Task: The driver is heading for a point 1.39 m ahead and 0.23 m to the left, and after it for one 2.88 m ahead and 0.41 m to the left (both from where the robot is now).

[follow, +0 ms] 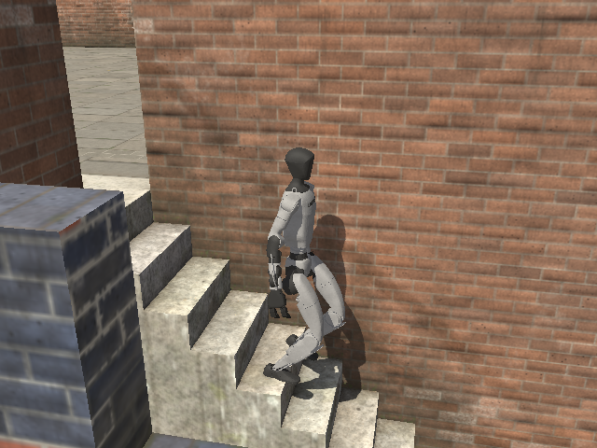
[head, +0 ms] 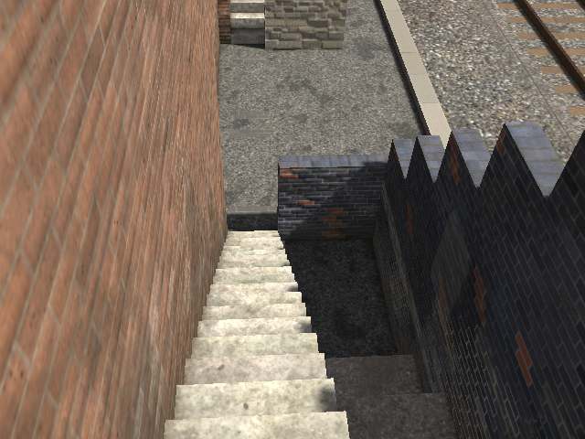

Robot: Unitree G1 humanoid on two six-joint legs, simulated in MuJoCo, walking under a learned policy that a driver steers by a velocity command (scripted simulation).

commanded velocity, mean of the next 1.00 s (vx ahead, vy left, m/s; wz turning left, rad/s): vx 0.13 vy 0.00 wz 0.00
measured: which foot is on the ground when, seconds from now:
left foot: up 0.00-0.22, down 0.24-0.28, up 0.30-0.38, down 0.40-0.84, up 0.86-1.00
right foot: down 0.00-0.24, up 0.26-0.38, down 0.40-0.54, up 0.56-0.64, down 0.66-1.00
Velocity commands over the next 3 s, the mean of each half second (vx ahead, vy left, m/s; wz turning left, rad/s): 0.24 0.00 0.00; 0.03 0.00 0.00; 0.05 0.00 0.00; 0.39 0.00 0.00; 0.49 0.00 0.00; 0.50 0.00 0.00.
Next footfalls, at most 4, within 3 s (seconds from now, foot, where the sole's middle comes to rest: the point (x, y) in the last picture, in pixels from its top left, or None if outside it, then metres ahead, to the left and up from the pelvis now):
0.24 left None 0.23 0.18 -0.95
0.40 left None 0.37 0.24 -1.09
0.40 right None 0.26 -0.02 -0.93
0.66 right None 0.38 -0.05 -1.09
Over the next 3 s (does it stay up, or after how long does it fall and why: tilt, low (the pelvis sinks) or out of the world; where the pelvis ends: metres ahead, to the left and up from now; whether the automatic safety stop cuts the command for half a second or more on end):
stays up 1.08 0.21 -1.03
